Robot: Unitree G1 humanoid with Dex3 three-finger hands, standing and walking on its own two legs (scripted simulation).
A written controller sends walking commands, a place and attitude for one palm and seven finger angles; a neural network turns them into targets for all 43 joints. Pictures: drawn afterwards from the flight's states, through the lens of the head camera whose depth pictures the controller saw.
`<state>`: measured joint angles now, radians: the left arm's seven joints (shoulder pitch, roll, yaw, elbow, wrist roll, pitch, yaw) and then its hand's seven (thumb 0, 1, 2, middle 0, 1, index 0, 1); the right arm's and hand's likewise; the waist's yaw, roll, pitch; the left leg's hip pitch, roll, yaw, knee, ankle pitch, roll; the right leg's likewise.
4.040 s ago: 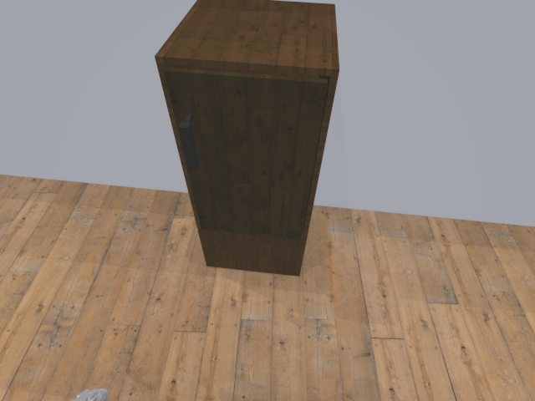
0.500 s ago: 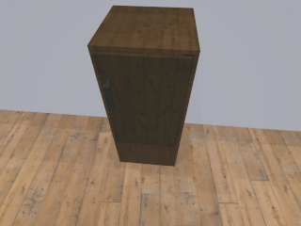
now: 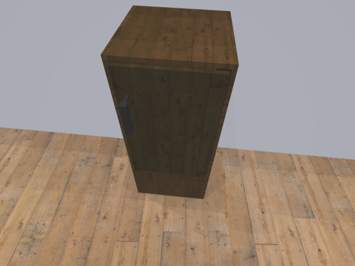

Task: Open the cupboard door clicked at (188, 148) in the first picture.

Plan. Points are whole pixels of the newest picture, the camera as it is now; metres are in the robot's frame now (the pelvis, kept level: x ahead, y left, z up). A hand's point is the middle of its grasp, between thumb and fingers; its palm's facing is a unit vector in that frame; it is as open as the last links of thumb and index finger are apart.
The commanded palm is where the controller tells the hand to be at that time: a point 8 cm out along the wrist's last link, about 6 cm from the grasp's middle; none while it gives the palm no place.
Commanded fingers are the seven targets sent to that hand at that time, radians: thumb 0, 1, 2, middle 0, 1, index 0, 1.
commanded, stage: come to a stop and stand still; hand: left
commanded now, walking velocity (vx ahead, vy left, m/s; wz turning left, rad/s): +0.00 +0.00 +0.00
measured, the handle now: (128, 114) +0.58 +0.21 -0.04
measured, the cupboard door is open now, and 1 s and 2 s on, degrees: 0 0 0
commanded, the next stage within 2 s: look again from close up in 0.60 s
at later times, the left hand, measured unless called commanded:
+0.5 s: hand out of the picture +0.02 +0.19 -0.17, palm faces +0.00 -0.97 -0.23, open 7.4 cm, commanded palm none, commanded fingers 0.00 0.90 0.90 -0.20 -0.30 -0.20 -0.30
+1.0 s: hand out of the picture +0.01 +0.17 -0.18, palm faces +0.00 -0.98 -0.19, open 7.4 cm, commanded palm none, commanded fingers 0.00 0.90 0.90 -0.20 -0.30 -0.20 -0.30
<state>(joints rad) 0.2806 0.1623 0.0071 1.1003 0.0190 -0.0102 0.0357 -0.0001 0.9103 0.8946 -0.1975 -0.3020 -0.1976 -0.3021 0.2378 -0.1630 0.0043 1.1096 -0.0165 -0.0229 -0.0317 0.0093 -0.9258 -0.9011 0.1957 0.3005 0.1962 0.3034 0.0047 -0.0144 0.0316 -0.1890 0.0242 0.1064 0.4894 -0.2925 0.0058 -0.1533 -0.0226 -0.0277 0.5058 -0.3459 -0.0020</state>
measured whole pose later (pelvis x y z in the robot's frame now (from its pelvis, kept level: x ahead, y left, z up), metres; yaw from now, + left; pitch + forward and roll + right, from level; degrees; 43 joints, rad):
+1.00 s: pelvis +0.01 +0.00 +0.00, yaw -1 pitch +0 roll +1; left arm 0.28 0.16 0.00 1.10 0.02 -0.01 0.03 0.00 0.91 0.89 -0.20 -0.30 -0.20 -0.30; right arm 0.24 -0.16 0.01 1.11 -0.02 -0.02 -0.03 0.01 -0.92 -0.90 0.20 0.30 0.20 0.30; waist 0.00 -0.02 0.03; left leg -0.19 0.03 0.10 0.50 -0.31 0.00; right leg -0.15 -0.01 -0.02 0.51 -0.35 -0.01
